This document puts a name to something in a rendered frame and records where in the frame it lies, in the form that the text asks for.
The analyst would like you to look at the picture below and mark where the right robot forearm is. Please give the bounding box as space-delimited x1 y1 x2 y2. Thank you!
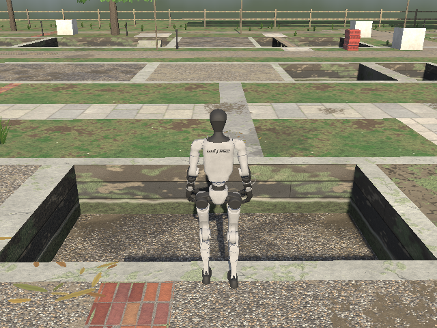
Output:
241 166 252 192

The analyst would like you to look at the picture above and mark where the robot left upper arm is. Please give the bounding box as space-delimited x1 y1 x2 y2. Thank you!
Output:
188 139 204 177

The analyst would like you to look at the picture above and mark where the robot left foot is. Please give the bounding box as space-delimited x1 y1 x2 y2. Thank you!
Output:
202 267 212 285

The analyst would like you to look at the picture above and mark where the left robot hand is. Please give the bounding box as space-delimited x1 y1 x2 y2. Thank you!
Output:
186 189 199 203

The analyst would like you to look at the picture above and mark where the left robot shin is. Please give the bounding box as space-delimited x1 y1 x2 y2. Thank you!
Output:
199 229 210 275

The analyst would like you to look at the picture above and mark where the left robot forearm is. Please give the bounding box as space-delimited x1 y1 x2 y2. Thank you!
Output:
186 166 196 191

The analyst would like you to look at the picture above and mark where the right robot hand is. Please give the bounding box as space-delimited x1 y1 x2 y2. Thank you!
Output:
238 189 253 204

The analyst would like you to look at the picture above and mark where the robot right upper arm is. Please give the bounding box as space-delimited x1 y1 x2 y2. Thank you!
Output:
233 138 249 177

